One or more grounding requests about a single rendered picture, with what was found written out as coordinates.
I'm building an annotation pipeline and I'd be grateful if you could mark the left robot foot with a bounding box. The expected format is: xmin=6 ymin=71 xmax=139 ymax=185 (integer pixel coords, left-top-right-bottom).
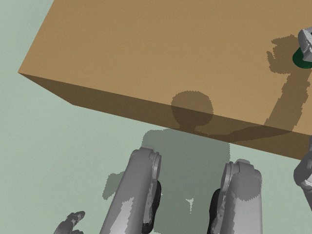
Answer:
xmin=141 ymin=181 xmax=161 ymax=234

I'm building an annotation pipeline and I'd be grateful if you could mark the right robot hand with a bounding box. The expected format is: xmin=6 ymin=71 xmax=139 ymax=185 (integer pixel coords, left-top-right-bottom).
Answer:
xmin=298 ymin=27 xmax=312 ymax=62

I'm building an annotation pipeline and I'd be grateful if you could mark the can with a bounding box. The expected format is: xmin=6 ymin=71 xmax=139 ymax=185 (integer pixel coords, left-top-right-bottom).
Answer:
xmin=292 ymin=32 xmax=312 ymax=69

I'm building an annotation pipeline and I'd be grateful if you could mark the left robot hand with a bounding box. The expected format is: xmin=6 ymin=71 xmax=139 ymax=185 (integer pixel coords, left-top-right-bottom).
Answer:
xmin=54 ymin=211 xmax=85 ymax=234

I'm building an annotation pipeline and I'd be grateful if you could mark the right robot foot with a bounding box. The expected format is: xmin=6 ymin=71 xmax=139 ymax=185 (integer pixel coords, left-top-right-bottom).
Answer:
xmin=207 ymin=189 xmax=220 ymax=234

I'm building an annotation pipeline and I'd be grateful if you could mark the right robot arm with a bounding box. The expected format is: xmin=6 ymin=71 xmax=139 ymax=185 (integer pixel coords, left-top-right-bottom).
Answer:
xmin=293 ymin=135 xmax=312 ymax=211

